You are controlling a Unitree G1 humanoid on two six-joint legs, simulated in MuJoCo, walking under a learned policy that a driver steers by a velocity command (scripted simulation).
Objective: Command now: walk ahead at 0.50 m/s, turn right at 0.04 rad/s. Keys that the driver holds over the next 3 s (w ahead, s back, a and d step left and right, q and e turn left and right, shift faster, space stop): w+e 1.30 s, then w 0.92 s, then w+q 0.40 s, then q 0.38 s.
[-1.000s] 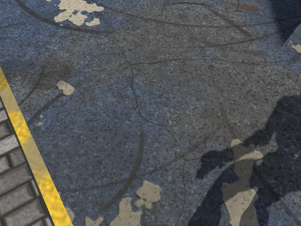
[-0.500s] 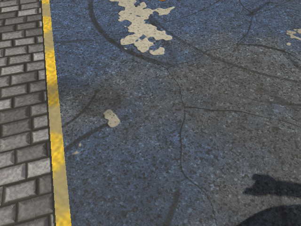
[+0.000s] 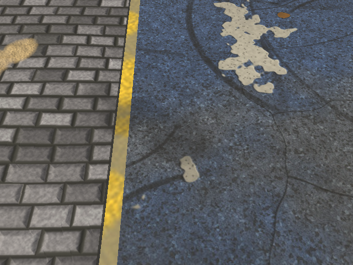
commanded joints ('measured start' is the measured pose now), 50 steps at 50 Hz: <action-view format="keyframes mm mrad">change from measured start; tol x32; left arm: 1 -37 111 27 -84 7 -10 1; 50 -3 139 42 -270 10 44 26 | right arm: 1 95 -100 -34 -15 -10 -24 -4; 50 139 -144 -44 4 -11 -55 -27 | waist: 1 -46 101 -116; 21 -2 127 -75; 24 14 -269 -353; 50 -114 112 -123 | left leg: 1 335 273 -297 -301 203 180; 16 474 288 90 -382 387 96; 21 533 291 152 -41 1027 42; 23 198 201 173 480 630 -31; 24 -256 -50 50 878 -337 -104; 25 -366 -14 -172 936 -349 -73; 39 -76 28 -84 34 259 -134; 45 181 37 -111 -115 130 -39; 48 710 458 -873 -248 -373 206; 50 497 365 -568 -264 -248 131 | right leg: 1 -316 -87 83 37 134 -10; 18 -406 13 -35 -533 405 -50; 22 80 155 -112 -605 324 -155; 25 772 -258 821 -850 202 -437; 33 97 -67 303 -937 597 -307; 44 164 -42 425 -734 322 -169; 50 -466 49 151 151 31 -2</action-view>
